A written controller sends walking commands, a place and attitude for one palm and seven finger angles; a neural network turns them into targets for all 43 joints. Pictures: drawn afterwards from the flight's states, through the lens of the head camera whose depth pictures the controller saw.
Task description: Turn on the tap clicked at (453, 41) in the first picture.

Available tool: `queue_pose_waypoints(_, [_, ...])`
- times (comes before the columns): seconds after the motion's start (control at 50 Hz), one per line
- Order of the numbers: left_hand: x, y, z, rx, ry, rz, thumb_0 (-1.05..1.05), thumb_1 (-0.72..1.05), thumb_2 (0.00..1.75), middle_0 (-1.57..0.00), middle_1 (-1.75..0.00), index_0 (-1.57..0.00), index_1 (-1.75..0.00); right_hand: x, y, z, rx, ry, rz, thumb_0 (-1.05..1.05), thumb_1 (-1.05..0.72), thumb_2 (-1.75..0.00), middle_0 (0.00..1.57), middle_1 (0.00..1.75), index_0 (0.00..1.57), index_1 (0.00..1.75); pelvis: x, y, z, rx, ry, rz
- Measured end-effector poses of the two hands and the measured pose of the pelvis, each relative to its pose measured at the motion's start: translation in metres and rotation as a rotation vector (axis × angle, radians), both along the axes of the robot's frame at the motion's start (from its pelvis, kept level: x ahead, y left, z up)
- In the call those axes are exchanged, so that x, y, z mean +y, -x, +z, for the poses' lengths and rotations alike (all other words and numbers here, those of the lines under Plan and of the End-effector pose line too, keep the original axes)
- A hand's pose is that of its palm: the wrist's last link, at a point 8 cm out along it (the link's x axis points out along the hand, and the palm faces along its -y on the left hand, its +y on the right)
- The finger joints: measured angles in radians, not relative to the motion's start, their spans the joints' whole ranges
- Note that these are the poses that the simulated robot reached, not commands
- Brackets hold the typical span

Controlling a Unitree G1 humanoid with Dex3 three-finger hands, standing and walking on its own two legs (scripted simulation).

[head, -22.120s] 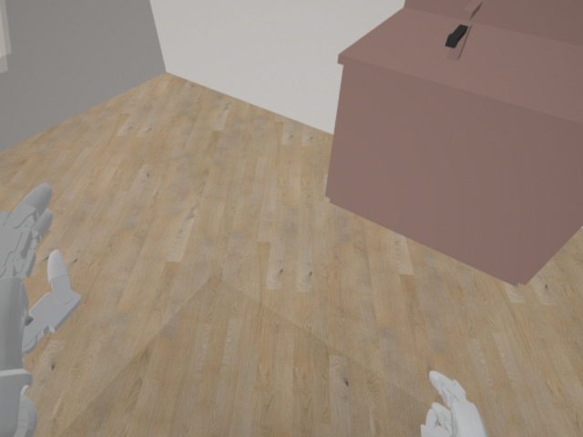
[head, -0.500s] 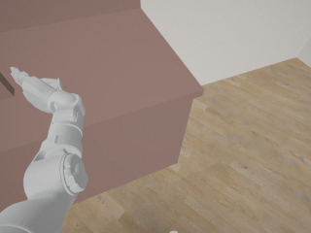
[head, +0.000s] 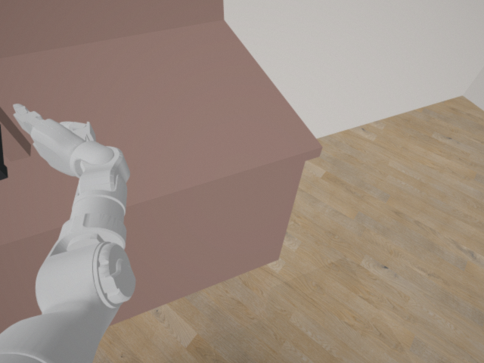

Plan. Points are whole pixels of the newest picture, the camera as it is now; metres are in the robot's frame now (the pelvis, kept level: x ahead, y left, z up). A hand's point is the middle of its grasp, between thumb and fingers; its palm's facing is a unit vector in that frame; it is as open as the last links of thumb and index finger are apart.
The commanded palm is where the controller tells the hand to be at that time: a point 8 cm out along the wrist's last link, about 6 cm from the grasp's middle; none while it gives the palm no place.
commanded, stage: lift the hand up off the lever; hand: left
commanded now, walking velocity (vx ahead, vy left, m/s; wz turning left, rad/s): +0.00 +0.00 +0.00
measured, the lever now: out of the picture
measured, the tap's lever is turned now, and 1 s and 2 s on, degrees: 8 8 8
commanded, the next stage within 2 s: draw the hand back beside the body in 1.96 s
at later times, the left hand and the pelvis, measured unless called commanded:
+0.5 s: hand (87, 125) +0.47 +0.22 +0.15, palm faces +0.81 -0.57 -0.11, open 7.8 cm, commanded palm +0.41 +0.25 +0.15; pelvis -0.01 +0.01 +0.01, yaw +0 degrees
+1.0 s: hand (81, 118) +0.46 +0.22 +0.17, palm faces +0.82 -0.56 -0.10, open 7.8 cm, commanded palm +0.40 +0.25 +0.17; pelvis -0.02 +0.00 +0.01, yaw +0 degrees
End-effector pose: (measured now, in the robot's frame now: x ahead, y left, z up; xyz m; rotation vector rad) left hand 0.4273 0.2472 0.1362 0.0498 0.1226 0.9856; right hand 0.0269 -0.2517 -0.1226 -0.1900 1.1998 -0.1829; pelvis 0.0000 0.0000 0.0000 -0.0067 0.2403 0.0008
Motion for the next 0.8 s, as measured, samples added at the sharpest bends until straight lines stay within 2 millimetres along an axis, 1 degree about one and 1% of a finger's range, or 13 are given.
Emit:
queue_pose_waypoints(0.12, [0.001,0.006,0.006,-0.005,0.01,-0.018,0.01,0.9,0.9,-0.15,-0.15,-0.16,-0.15,0.005,-0.012,0.003,-0.026,-0.006,0.008,0.0,-0.91,-0.9,0.2,0.3,0.2,0.3,0.004,-0.002,0.003,-0.021,0.001,0.002])
queue_pose_waypoints(0.26, [-0.002,0.012,0.011,-0.001,0.02,-0.016,0.01,0.9,0.9,-0.15,-0.15,-0.16,-0.15,0.011,-0.024,0.004,-0.059,-0.012,0.026,0.0,-0.91,-0.9,0.2,0.3,0.2,0.3,0.008,-0.001,0.005,-0.039,0.002,0.006])
queue_pose_waypoints(0.4, [-0.006,0.016,0.019,0.0,0.007,-0.02,0.02,0.9,0.9,-0.15,-0.15,-0.16,-0.15,0.015,-0.03,0.005,-0.084,-0.018,0.034,0.0,-0.91,-0.9,0.2,0.3,0.2,0.3,0.009,0.003,0.005,-0.049,0.001,0.006])
queue_pose_waypoints(0.54, [-0.011,0.017,0.025,0.021,0.011,-0.02,0.01,0.9,0.9,-0.15,-0.15,-0.16,-0.15,0.015,-0.024,0.003,-0.081,-0.019,0.037,0.0,-0.91,-0.9,0.2,0.3,0.2,0.3,0.007,0.009,0.006,-0.052,-0.001,0.007])
queue_pose_waypoints(0.7, [-0.014,0.017,0.033,0.018,-0.004,-0.014,0.01,0.9,0.9,-0.15,-0.15,-0.16,-0.15,0.009,-0.009,0.002,-0.061,-0.017,0.02,0.0,-0.91,-0.9,0.2,0.3,0.2,0.3,0.003,0.014,0.006,-0.052,-0.005,0.001])
queue_pose_waypoints(0.8, [-0.012,0.019,0.035,0.017,0.005,-0.002,0.01,0.9,0.9,-0.15,-0.15,-0.16,-0.15,0.003,0.0,0.003,-0.051,-0.01,-0.001,0.0,-0.91,-0.9,0.2,0.3,0.2,0.3,0.0,0.014,0.008,-0.058,-0.007,-0.004])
